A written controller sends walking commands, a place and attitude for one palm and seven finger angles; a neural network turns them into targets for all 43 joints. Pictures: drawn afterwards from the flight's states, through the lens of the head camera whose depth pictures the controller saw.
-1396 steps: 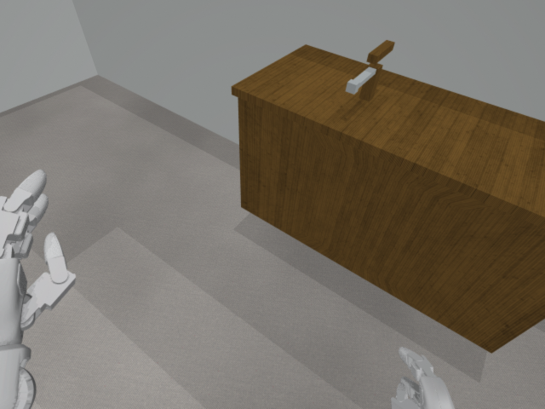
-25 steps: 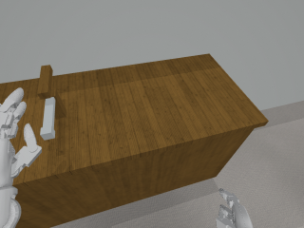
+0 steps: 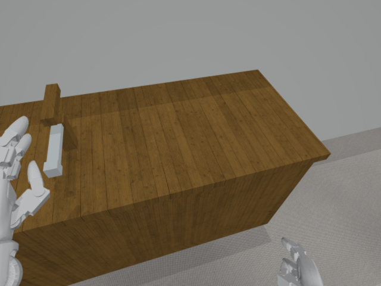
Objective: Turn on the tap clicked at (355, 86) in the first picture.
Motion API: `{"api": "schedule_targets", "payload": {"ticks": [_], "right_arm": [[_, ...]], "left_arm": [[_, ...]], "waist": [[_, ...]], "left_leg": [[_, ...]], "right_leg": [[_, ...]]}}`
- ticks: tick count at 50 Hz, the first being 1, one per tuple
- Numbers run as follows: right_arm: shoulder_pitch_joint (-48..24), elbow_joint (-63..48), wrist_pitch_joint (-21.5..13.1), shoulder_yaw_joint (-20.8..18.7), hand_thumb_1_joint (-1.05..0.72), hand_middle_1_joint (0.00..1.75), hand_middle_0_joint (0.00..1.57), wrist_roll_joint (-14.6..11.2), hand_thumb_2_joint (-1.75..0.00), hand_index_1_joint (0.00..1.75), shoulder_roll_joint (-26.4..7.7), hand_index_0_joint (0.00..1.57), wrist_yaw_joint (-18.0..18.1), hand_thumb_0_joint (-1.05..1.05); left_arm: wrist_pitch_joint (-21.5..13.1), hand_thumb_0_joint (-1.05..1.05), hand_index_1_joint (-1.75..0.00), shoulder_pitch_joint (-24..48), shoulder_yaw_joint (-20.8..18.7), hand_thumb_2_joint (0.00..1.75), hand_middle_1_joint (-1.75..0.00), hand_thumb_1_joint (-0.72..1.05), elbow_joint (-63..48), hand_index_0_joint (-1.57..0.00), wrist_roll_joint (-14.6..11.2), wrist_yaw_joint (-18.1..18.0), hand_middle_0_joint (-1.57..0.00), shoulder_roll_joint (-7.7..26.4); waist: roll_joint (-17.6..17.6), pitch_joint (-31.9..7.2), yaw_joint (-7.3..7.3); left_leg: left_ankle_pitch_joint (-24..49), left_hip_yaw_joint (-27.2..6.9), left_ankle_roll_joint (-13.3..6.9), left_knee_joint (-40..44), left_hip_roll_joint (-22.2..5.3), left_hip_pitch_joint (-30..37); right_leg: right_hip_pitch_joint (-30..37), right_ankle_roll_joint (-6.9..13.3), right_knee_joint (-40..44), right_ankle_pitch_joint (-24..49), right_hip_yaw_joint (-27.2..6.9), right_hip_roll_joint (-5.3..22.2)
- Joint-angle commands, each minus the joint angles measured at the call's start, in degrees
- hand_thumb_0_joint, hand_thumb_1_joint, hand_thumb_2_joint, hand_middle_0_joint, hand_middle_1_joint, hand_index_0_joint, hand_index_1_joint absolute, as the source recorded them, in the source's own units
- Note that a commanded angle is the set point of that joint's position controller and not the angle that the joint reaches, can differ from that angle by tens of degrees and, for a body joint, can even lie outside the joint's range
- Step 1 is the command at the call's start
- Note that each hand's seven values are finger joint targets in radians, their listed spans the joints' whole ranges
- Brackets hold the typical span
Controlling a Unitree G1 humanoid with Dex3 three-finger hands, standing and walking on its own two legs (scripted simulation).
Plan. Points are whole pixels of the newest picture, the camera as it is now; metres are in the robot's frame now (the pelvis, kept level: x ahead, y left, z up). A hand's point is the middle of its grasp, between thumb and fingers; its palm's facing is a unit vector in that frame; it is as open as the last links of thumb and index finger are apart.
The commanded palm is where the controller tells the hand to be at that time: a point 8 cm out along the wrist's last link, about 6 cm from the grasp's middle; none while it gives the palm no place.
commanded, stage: look again from close up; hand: left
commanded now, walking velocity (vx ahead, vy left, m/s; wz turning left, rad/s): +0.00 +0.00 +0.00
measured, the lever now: (53, 168) +0.33 +0.34 +0.03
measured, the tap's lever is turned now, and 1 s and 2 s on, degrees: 0 0 0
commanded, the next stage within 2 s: come to a stop and stand still in 0.26 s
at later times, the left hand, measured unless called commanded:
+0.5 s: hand (2, 210) +0.18 +0.28 +0.17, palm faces +0.47 -0.83 -0.32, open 7.4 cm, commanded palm +0.13 +0.29 +0.17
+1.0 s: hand (53, 198) +0.21 +0.24 +0.14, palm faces +0.23 -0.85 -0.48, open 7.4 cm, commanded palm +0.16 +0.28 +0.17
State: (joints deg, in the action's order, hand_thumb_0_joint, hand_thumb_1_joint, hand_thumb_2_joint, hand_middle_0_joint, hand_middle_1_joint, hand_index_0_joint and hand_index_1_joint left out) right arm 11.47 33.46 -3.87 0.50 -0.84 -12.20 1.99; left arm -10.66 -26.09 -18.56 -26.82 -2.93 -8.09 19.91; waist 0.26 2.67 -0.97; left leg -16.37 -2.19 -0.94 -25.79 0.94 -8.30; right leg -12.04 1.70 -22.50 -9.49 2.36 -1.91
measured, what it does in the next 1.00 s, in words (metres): stands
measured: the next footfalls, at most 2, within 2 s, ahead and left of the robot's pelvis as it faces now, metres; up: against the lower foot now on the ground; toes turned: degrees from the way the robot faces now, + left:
none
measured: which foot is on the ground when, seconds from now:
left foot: down 0.00-1.00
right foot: down 0.00-1.00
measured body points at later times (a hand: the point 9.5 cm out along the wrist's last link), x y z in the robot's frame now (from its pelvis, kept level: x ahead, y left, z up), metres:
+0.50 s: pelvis -0.04 +0.01 +0.00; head -0.04 +0.04 +0.44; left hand +0.15 +0.32 +0.18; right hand +0.12 -0.20 -0.08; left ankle -0.03 +0.11 -0.74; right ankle +0.03 -0.10 -0.74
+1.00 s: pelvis -0.01 +0.01 +0.00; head +0.01 +0.00 +0.45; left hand +0.20 +0.28 +0.17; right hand +0.13 -0.22 -0.10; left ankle -0.03 +0.11 -0.74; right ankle +0.03 -0.10 -0.74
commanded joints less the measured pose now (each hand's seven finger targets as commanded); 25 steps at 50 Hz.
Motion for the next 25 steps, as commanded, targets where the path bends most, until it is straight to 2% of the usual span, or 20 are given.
{"api": "schedule_targets", "payload": {"ticks": [1, 2, 3, 4, 5, 7, 9, 10, 12, 13, 14, 15, 16, 19, 21, 22, 24, 25], "right_arm": [[3.27, -7.16, -6.82, -2.31, -0.90, 0.30, 0.20, 2.20, -0.90, 0.30, -6.86, 0.20, 0.55, 0.00], [-1.44, -4.63, -7.17, -0.92, -0.90, 0.30, 0.20, 0.71, -0.90, 0.30, -1.53, 0.20, 0.08, 0.00], [-1.12, -8.32, -8.11, -2.79, -0.90, 0.30, 0.20, 0.82, -0.90, 0.30, -4.45, 0.20, -0.12, 0.00], [-1.44, -7.72, -8.26, -2.82, -0.90, 0.30, 0.20, -0.21, -0.90, 0.30, -5.58, 0.20, -1.43, 0.00], [-0.93, -8.18, -7.91, -3.23, -0.90, 0.30, 0.20, -0.27, -0.90, 0.30, -6.39, 0.20, -1.80, 0.00], [-2.44, -8.72, -8.21, -3.15, -0.90, 0.30, 0.20, -0.08, -0.90, 0.30, -6.85, 0.20, -2.94, 0.00], [-4.23, -8.89, -8.30, -2.78, -0.90, 0.30, 0.20, -0.72, -0.90, 0.30, -6.10, 0.20, -3.28, 0.00], [-3.37, -9.37, -8.03, -2.68, -0.90, 0.30, 0.20, -0.41, -0.90, 0.30, -6.53, 0.20, -3.13, 0.00], [-4.04, -9.68, -7.73, -2.91, -0.90, 0.30, 0.20, -0.32, -0.90, 0.30, -6.67, 0.20, -2.22, 0.00], [-4.41, -9.85, -7.61, -2.90, -0.90, 0.30, 0.20, -0.27, -0.90, 0.30, -6.56, 0.20, -1.60, 0.00], [-5.05, -9.70, -7.39, -2.70, -0.90, 0.30, 0.20, -0.38, -0.90, 0.30, -6.70, 0.20, -0.99, 0.00], [-5.04, -10.20, -7.39, -2.39, -0.90, 0.30, 0.20, -0.25, -0.90, 0.30, -6.21, 0.20, -0.52, 0.00], [-4.91, -10.39, -7.58, -2.13, -0.90, 0.30, 0.20, -0.20, -0.90, 0.30, -6.10, 0.20, -0.24, 0.00], [-4.68, -10.25, -8.83, -1.59, -0.90, 0.30, 0.20, -0.23, -0.90, 0.30, -5.65, 0.20, 0.06, 0.00], [-3.75, -9.32, -9.80, -1.64, -0.90, 0.30, 0.20, -0.12, -0.90, 0.30, -5.87, 0.20, -0.10, 0.00], [-3.29, -8.97, -10.28, -1.73, -0.90, 0.30, 0.20, -0.20, -0.90, 0.30, -5.95, 0.20, -0.37, 0.00], [-3.11, -8.36, -11.01, -1.76, -0.90, 0.30, 0.20, -0.29, -0.90, 0.30, -5.74, 0.20, -0.92, 0.00], [-2.40, -7.91, -11.02, -1.88, -0.90, 0.30, 0.20, -0.07, -0.90, 0.30, -6.18, 0.20, -1.03, 0.00]], "left_arm": [[-8.95, 0.00, -0.30, 62.86, -39.42, 0.90, -0.30, 0.90, -24.69, -0.20, 9.26, -0.40, -0.20, 55.20], [-7.01, 0.00, -0.30, 32.29, -18.03, 0.90, -0.30, 0.90, 7.57, -0.20, 3.43, 2.58, -0.20, 21.28], [-7.53, 0.00, -0.30, 16.44, -15.85, 0.90, -0.30, 0.90, 3.21, -0.20, 1.71, 2.16, -0.20, 18.54], [-6.92, 0.00, -0.30, 10.91, -8.03, 0.90, -0.30, 0.90, 6.16, -0.20, 0.51, 2.30, -0.20, 8.47], [-7.66, 0.00, -0.30, 12.57, -6.26, 0.90, -0.30, 0.90, -0.27, -0.20, 0.08, 2.52, -0.20, 8.69], [-8.28, 0.00, -0.30, 7.21, -2.80, 0.90, -0.30, 0.90, -6.12, -0.20, -0.06, 2.63, -0.20, 6.98], [-7.45, 0.00, -0.30, 0.62, -2.61, 0.90, -0.30, 0.90, -5.70, -0.20, -0.47, 2.17, -0.20, 6.55], [-7.33, 0.00, -0.30, 1.24, -3.61, 0.90, -0.30, 0.90, -6.85, -0.20, -0.21, 1.94, -0.20, 7.75], [-7.37, 0.00, -0.30, 2.51, -8.56, 0.90, -0.30, 0.90, -6.22, -0.20, -0.32, 1.52, -0.20, 11.92], [-7.55, 0.00, -0.30, 3.70, -10.36, 0.90, -0.30, 0.90, -6.16, -0.20, -0.34, 1.43, -0.20, 13.29], [-7.73, 0.00, -0.30, 5.98, -14.07, 0.90, -0.30, 0.90, -7.78, -0.20, -0.29, 1.01, -0.20, 17.18], [-8.16, 0.00, -0.30, 7.14, -12.70, 0.90, -0.30, 0.90, -7.58, -0.20, -0.53, 1.30, -0.20, 14.82], [-8.52, 0.00, -0.30, 9.43, -12.26, 0.90, -0.30, 0.90, -8.23, -0.20, -0.44, 1.43, -0.20, 14.61], [-9.18, 0.00, -0.30, 16.15, -10.03, 0.90, -0.30, 0.90, -10.93, -0.20, 0.45, 1.81, -0.20, 13.72], [-9.49, 0.00, -0.30, 17.34, -7.09, 0.90, -0.30, 0.90, -9.05, -0.20, 1.05, 1.84, -0.20, 10.96], [-9.30, 0.00, -0.30, 17.49, -5.05, 0.90, -0.30, 0.90, -8.36, -0.20, 1.37, 1.82, -0.20, 9.06], [-9.18, 0.00, -0.30, 17.78, -2.42, 0.90, -0.30, 0.90, -8.40, -0.20, 1.61, 1.99, -0.20, 7.18], [-9.02, 0.00, -0.30, 17.65, -1.39, 0.90, -0.30, 0.90, -7.05, -0.20, 1.90, 1.81, -0.20, 6.34]], "waist": [[2.69, 0.94, -1.44], [2.72, -13.09, -0.62], [0.59, -8.25, -2.71], [-7.04, -11.87, -1.25], [-9.42, -13.79, -0.91], [-9.66, -13.09, -1.54], [-4.10, -10.96, -1.93], [0.26, -10.37, -1.81], [6.54, -8.01, -1.81], [7.86, -7.10, -1.65], [5.14, -6.27, -1.43], [3.18, -5.71, -1.15], [-0.32, -4.57, -1.09], [-7.71, -2.81, -1.02], [-9.57, -3.23, -1.25], [-8.95, -3.00, -1.33], [-8.30, -3.11, -1.30], [-7.37, -2.51, -1.07]], "left_leg": [[16.56, 1.81, -1.15, -3.11, -4.35, -12.43], [16.51, 1.13, -0.99, -1.46, -0.85, -5.21], [15.44, 0.03, 0.65, -1.05, -2.52, -4.74], [17.59, 2.15, 1.02, 0.02, -2.53, -1.48], [18.62, 0.99, 0.98, 1.28, -2.54, -2.09], [19.44, -0.39, 0.36, 2.88, -4.23, -2.91], [14.96, -1.08, -0.46, 4.67, -5.45, -4.89], [12.50, -2.02, -0.35, 5.51, -5.42, -7.54], [5.88, -2.52, -0.24, 6.84, -4.96, -9.90], [2.71, -2.67, -0.45, 7.18, -4.61, -10.22], [1.20, -2.67, -0.68, 7.91, -4.57, -9.89], [-1.23, -3.46, -1.09, 8.70, -4.88, -11.11], [-3.99, -3.91, -1.39, 9.72, -5.11, -12.61], [-11.97, -4.17, -2.47, 12.04, -6.05, -15.65], [-16.68, -4.64, -2.90, 13.62, -7.11, -18.19], [-17.30, -4.30, -2.85, 13.48, -6.89, -18.41], [-16.50, -3.40, -2.51, 12.76, -6.41, -15.82], [-16.99, -3.91, -2.32, 12.78, -6.22, -16.64]], "right_leg": [[0.80, -3.41, 3.63, 9.99, -7.89, 4.75], [7.31, 2.15, 0.62, 14.62, -7.61, 8.74], [8.13, 0.85, 3.58, 21.88, -13.56, 8.54], [11.80, 2.06, -0.23, 25.66, -11.68, 9.29], [12.72, 1.50, -1.59, 22.18, -9.92, 8.81], [12.36, 0.39, -1.50, 15.84, -7.90, 7.13], [11.35, -0.53, -1.79, 10.93, -5.48, 5.81], [11.98, -0.74, -1.74, 8.29, -4.67, 5.40], [10.24, -1.07, -0.39, 2.57, -5.07, 5.01], [8.87, -1.13, 0.57, -0.46, -5.68, 5.09], [7.45, -1.15, 0.60, -2.17, -5.64, 4.97], [7.41, -1.10, 0.17, -4.02, -5.38, 5.22], [7.24, -1.03, -0.29, -5.20, -5.73, 4.94], [8.43, -1.20, -1.91, -5.79, -5.57, 4.03], [11.12, -1.25, -4.26, -5.48, -4.51, 3.53], [11.43, -1.18, -4.55, -5.29, -4.34, 3.21], [9.56, -1.07, -3.59, -5.61, -4.19, 2.68], [9.41, -1.03, -3.34, -6.48, -3.99, 2.54]]}}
